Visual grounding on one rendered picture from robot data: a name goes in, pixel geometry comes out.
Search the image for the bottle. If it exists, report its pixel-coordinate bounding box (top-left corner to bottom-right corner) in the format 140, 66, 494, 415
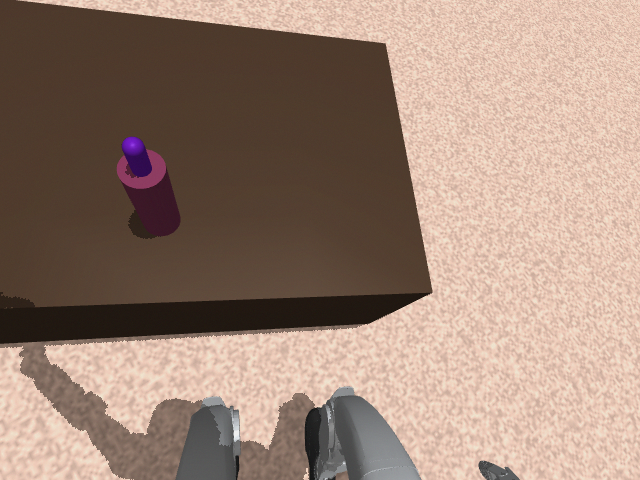
117, 137, 181, 236

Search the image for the right robot foot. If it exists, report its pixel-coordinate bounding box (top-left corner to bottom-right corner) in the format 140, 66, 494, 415
305, 408, 335, 480

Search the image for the right robot hand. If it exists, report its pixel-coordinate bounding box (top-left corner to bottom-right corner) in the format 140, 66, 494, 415
478, 461, 520, 480

